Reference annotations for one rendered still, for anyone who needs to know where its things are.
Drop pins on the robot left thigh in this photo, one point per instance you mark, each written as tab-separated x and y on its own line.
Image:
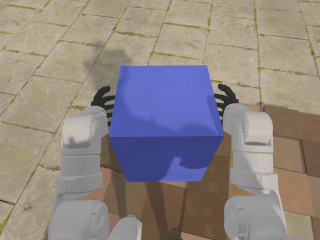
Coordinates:
128	228

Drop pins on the carton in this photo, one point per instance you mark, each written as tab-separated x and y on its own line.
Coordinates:
165	124

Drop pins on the left robot upper arm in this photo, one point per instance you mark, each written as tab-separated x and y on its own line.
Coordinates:
80	220

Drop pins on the right robot upper arm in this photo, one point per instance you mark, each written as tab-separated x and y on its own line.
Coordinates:
254	218

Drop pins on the robot right hand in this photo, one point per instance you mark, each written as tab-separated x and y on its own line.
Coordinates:
229	99

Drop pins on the right robot forearm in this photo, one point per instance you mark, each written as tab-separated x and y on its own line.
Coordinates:
252	145

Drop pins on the left robot forearm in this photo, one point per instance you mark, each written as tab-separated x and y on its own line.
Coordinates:
81	148

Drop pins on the robot left hand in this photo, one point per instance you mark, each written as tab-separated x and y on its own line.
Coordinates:
99	100

